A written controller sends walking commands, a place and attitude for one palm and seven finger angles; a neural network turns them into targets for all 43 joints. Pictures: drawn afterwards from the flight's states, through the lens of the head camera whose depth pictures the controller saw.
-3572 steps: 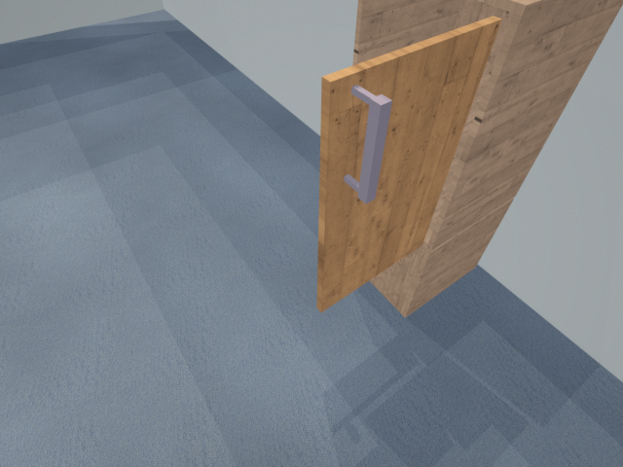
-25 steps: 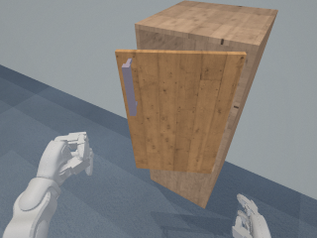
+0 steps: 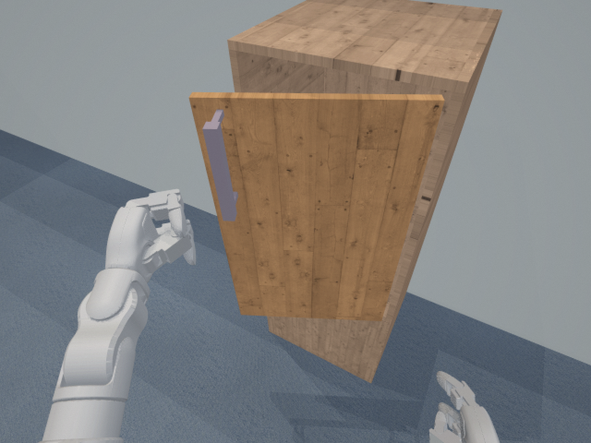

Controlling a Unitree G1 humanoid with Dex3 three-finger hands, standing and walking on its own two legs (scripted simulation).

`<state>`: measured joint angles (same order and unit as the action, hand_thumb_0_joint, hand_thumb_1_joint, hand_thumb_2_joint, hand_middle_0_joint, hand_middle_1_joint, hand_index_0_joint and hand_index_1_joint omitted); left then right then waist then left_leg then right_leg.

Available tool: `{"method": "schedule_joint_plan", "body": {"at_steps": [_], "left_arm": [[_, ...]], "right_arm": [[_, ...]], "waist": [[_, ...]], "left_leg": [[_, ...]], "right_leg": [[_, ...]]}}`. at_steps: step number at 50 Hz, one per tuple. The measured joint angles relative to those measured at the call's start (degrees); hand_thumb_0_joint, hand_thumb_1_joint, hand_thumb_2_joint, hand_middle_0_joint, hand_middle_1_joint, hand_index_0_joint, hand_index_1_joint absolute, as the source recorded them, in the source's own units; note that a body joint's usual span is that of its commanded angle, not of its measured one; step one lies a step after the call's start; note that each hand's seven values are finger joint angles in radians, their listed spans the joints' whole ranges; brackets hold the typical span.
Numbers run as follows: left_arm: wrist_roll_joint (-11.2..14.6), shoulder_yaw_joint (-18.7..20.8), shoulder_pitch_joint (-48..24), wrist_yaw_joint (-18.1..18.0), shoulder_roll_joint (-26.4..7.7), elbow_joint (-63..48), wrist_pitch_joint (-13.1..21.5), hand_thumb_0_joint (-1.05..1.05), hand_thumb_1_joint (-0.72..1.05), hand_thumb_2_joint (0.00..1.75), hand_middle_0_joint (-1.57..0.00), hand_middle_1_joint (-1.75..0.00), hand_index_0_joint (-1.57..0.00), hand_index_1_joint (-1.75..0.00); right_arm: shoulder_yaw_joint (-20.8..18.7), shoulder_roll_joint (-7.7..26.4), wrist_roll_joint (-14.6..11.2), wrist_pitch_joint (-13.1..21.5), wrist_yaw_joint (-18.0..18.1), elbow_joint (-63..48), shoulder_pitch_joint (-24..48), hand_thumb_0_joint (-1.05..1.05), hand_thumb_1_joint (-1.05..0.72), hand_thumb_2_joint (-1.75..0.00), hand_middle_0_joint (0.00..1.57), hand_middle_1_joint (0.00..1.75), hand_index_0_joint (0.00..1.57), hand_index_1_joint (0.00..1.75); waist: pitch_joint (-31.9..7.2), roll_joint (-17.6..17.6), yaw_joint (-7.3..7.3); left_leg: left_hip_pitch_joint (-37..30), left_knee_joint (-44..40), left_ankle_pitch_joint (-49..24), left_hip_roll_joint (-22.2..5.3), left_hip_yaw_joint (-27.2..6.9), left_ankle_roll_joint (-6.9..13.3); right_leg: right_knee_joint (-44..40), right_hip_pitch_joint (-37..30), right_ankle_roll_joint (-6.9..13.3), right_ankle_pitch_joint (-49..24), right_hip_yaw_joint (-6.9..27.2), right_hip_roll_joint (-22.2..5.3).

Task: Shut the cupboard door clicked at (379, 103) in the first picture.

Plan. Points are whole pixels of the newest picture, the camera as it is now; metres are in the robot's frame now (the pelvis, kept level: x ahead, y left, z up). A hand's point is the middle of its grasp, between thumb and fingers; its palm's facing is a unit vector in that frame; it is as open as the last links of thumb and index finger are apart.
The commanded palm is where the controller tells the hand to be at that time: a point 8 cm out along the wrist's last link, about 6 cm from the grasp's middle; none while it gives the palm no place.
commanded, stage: bring the fist close to the handle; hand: left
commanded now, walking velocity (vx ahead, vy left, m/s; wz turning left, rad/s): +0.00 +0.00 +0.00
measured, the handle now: (224, 168) +0.48 +0.16 +0.15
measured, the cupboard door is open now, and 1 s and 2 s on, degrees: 25 25 9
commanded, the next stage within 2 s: push the door shut along its arc in 0.82 s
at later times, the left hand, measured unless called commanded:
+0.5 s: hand (233, 201) +0.39 +0.12 +0.15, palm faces +0.04 -1.00 -0.03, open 3.1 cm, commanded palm +0.35 +0.17 +0.15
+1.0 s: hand (232, 207) +0.37 +0.12 +0.16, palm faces +0.02 -1.00 -0.02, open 3.1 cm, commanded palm +0.36 +0.17 +0.15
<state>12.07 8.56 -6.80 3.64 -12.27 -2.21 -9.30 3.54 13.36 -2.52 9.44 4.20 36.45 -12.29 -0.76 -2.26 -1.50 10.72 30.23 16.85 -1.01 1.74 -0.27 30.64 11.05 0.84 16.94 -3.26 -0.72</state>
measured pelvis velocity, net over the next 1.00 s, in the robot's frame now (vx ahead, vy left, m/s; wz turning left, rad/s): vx -0.01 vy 0.00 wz -0.01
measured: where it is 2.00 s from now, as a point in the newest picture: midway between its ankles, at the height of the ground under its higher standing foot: outside the picture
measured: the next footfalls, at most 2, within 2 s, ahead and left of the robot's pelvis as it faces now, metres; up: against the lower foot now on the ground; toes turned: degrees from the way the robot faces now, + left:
none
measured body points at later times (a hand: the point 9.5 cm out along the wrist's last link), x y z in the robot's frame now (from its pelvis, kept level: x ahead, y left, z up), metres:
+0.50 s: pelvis +0.00 -0.01 +0.00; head +0.00 -0.03 +0.45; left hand +0.38 +0.18 +0.16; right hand +0.17 -0.24 -0.10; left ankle +0.00 +0.12 -0.73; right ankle +0.00 -0.11 -0.73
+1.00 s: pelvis -0.01 +0.00 +0.00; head -0.02 -0.02 +0.45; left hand +0.37 +0.17 +0.16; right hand +0.15 -0.25 -0.10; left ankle +0.00 +0.12 -0.73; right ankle +0.00 -0.11 -0.73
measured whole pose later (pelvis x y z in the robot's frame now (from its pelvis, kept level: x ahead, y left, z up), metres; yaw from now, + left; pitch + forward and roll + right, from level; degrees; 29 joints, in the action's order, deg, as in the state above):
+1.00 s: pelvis -0.01 +0.00 +0.00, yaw +0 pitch -2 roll +0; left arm 9.9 6.3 -26.0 0.6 -10.4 22.1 -6.7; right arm 2.1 14.2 -3.1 3.3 4.6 37.1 -12.5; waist -0.9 -2.7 0.3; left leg 12.3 29.6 15.7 -1.6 1.9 -0.5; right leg 29.9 12.8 1.3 15.6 -3.1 -0.1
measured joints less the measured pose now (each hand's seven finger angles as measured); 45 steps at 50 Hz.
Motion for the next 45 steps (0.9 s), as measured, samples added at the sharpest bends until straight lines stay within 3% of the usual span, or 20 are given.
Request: {"method": "schedule_joint_plan", "body": {"at_steps": [3, 7, 12, 18, 24, 34, 45], "left_arm": [[-0.26, -0.54, -2.17, 0.81, 0.11, 1.69, 0.19, 0.02, 0.90, 0.90, -1.30, -1.50, -1.30, -1.50], [-0.29, -2.59, -5.04, 1.53, 0.87, 5.00, -2.05, 0.02, 0.90, 0.90, -1.30, -1.50, -1.30, -1.50], [-0.84, -3.96, -6.95, -0.46, 2.34, 7.10, -2.59, 0.02, 0.90, 0.90, -1.30, -1.50, -1.30, -1.50], [-1.79, -3.14, -12.30, -3.00, 2.61, 12.05, -0.03, 0.02, 0.90, 0.90, -1.30, -1.50, -1.30, -1.50], [-2.44, -1.71, -18.47, -3.16, 1.14, 20.29, -1.38, 0.02, 0.90, 0.90, -1.30, -1.50, -1.30, -1.50], [-2.39, -2.07, -15.78, -3.46, 3.25, 19.75, 2.97, 0.02, 0.90, 0.90, -1.30, -1.50, -1.30, -1.50], [-2.14, -1.38, -17.97, -3.25, 1.54, 22.39, 2.60, 0.02, 0.90, 0.90, -1.30, -1.50, -1.30, -1.50]], "right_arm": [[-0.42, 0.67, -0.38, -0.63, 0.01, 0.15, -0.02, 0.01, -0.90, -0.90, 0.21, 0.30, 0.20, 0.30], [-0.77, 1.33, -0.76, -1.74, 0.41, 0.09, 0.73, 0.01, -0.90, -0.90, 0.21, 0.30, 0.20, 0.30], [-0.99, 0.92, -0.19, -2.55, 0.32, -0.26, 1.52, 0.01, -0.90, -0.90, 0.21, 0.30, 0.20, 0.30], [-0.66, 0.04, 0.13, -3.84, -0.18, 0.45, 1.38, 0.01, -0.90, -0.90, 0.21, 0.30, 0.20, 0.30], [-0.83, 0.37, -0.23, -5.85, -0.08, 0.55, 0.71, 0.01, -0.90, -0.90, 0.21, 0.30, 0.20, 0.30], [-1.93, 0.97, -0.12, -6.06, -0.22, 0.94, -1.54, 0.01, -0.90, -0.90, 0.21, 0.30, 0.20, 0.30], [-1.72, 0.83, -0.57, -6.23, 0.30, 0.83, -0.71, 0.01, -0.90, -0.90, 0.21, 0.30, 0.20, 0.30]], "waist": [[-0.15, -0.41, -0.22], [0.11, -0.99, 0.00], [0.21, -0.85, 0.60], [-0.35, -0.11, 1.01], [-0.18, -0.38, 1.62], [-0.40, -0.35, 1.68], [-0.36, -0.40, 1.83]], "left_leg": [[0.08, 0.26, 0.29, -0.07, -0.42, -0.09], [0.57, 0.43, 0.33, 0.00, -0.77, -0.08], [0.75, -0.14, 0.11, -0.01, -0.30, -0.22], [0.69, -0.16, 0.27, -0.35, -0.21, -0.60], [1.49, -0.18, 0.00, -0.70, -0.26, -0.77], [1.31, -0.76, -0.28, -0.70, 0.53, -0.65], [1.07, -0.82, -0.88, -0.81, 0.36, -0.49]], "right_leg": [[-0.11, -0.25, 0.08, 0.23, -0.41, 0.07], [-0.05, 0.07, 0.09, 0.36, -0.76, 0.00], [0.32, 0.88, 0.24, 0.47, -0.28, 0.01], [0.67, 1.06, 0.58, 0.81, -0.19, 0.35], [0.23, 1.71, 0.81, 0.29, -0.24, 0.71], [0.24, 2.10, 0.70, 0.04, 0.55, 0.73], [-0.71, 1.39, 0.61, -1.00, 0.39, 0.87]]}}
